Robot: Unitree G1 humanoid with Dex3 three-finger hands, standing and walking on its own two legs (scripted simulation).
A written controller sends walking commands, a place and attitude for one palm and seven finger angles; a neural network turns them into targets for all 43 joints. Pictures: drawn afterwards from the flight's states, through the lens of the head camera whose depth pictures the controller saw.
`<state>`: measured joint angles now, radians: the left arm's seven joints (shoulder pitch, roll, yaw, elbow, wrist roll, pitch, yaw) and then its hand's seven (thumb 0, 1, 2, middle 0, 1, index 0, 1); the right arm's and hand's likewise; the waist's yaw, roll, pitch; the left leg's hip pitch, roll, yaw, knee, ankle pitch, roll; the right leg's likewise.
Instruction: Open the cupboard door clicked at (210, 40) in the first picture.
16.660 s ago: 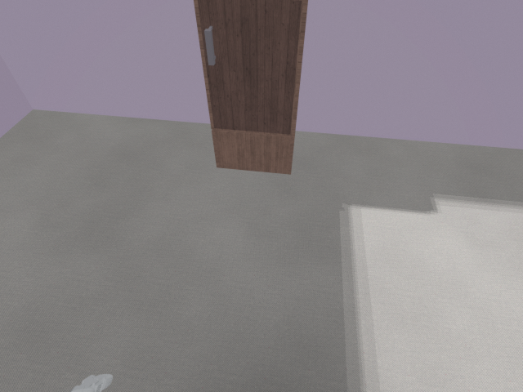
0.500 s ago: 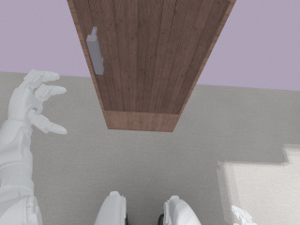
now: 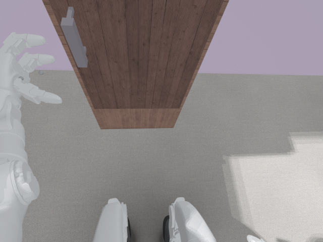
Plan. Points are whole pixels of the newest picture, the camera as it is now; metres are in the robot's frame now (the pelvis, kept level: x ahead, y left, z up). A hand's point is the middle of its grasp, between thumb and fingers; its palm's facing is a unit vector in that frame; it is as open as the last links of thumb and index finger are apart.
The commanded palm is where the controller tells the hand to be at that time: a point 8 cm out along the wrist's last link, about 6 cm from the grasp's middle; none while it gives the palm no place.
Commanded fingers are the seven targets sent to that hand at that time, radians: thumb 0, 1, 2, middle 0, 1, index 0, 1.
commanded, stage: move the hooked fingers beside the handle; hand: left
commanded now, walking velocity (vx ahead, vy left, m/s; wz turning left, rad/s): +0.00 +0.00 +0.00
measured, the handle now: (77, 39) +0.60 +0.18 +0.06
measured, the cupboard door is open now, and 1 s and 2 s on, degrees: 0 0 0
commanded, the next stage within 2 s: slide the fingers in behind the handle in 1.18 s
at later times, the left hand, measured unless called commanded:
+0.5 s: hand (45, 47) +0.57 +0.25 +0.06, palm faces -0.02 -1.00 -0.01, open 14.0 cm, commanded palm +0.55 +0.28 +0.06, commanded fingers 0.00 -0.50 0.30 -0.30 -1.20 -0.30 -1.20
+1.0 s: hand (49, 52) +0.55 +0.24 +0.06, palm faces -0.03 -1.00 -0.01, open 14.0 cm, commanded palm +0.54 +0.27 +0.06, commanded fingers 0.00 -0.50 0.30 -0.30 -1.20 -0.30 -1.20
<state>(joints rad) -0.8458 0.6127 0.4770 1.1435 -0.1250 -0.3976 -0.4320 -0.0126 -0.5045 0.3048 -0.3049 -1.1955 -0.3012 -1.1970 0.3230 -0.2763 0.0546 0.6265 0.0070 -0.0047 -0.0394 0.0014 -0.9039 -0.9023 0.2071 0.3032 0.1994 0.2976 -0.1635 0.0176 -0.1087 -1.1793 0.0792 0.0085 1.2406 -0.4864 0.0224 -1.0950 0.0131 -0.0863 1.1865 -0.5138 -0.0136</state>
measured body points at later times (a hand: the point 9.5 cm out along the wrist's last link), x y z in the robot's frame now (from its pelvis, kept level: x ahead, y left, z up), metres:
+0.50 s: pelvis +0.00 +0.01 -0.02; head +0.19 +0.04 +0.39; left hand +0.56 +0.30 +0.06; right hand -0.02 -0.26 -0.11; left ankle +0.05 +0.11 -0.63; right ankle +0.02 -0.12 -0.63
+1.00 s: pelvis +0.01 +0.02 +0.00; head +0.18 +0.06 +0.41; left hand +0.55 +0.29 +0.06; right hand +0.01 -0.25 -0.10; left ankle +0.05 +0.11 -0.63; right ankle +0.02 -0.12 -0.63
